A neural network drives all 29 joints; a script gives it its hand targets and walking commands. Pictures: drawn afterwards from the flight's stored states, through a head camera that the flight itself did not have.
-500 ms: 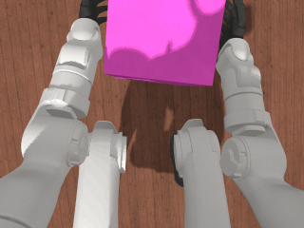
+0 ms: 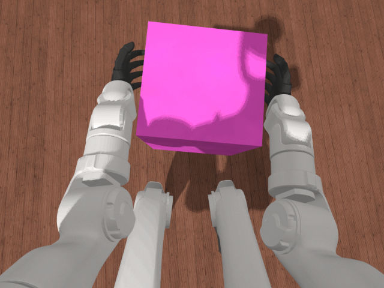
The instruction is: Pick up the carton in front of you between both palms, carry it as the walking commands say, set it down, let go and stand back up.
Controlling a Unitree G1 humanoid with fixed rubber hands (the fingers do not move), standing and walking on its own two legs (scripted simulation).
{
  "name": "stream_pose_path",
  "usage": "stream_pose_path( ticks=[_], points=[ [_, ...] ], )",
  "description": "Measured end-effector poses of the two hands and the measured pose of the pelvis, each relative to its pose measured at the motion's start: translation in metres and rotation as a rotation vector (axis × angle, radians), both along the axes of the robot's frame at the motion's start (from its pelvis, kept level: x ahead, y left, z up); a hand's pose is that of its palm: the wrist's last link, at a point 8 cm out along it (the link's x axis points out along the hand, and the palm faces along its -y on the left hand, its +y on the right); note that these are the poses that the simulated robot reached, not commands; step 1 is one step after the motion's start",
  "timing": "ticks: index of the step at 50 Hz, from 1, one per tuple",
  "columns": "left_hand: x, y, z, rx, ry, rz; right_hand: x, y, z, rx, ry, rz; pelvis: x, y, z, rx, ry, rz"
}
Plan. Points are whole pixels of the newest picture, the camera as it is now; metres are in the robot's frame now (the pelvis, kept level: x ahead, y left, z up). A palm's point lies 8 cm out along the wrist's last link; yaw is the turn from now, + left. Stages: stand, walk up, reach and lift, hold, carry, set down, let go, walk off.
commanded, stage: reach and lift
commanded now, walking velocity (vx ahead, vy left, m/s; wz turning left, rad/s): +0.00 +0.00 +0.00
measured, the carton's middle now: (198, 103) +0.48 -0.02 -0.13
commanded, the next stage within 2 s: none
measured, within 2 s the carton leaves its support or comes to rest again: neither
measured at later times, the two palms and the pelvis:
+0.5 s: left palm (82, 66) +0.45 +0.14 +0.10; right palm (325, 77) +0.43 -0.16 +0.10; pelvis +0.05 +0.00 +0.14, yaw +0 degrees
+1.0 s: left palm out of the picture +0.40 +0.14 +0.25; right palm out of the picture +0.40 -0.16 +0.25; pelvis +0.10 +0.00 +0.26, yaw +0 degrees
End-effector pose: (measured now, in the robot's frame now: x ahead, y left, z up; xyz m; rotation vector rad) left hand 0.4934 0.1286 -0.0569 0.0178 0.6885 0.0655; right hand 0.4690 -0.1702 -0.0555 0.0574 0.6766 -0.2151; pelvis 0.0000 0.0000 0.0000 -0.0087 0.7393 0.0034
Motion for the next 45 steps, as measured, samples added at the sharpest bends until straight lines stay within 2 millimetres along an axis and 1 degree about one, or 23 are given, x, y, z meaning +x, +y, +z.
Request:
stream_pose_path(
  ticks=[6,14,23,33,39,45],
  points=[
    [-0.011,0.003,0.034,-0.007,-0.001,0.014,-0.007,0.003,0.036,0.004,-0.002,0.003,0.012,-0.001,0.03,0.002,-0.029,0.001],
    [-0.025,0.005,0.087,-0.014,0.004,0.028,-0.019,0.004,0.089,0.007,0.002,0.007,0.029,-0.001,0.075,0.002,-0.097,0.002],
    [-0.043,0.007,0.146,-0.016,0.007,0.045,-0.033,0.007,0.148,0.013,0.006,0.017,0.049,-0.001,0.129,0.005,-0.192,-0.001],
    [-0.063,0.01,0.208,-0.014,0.003,0.06,-0.048,0.009,0.209,0.011,0.002,0.034,0.071,-0.002,0.185,0.006,-0.319,-0.001],
    [-0.074,0.012,0.244,-0.012,0.001,0.066,-0.056,0.01,0.245,0.009,0.0,0.043,0.084,-0.003,0.216,0.007,-0.411,0.0],
    [-0.084,0.013,0.279,-0.012,-0.002,0.073,-0.064,0.012,0.28,0.005,-0.003,0.053,0.096,-0.004,0.241,0.009,-0.512,-0.002]
  ],
)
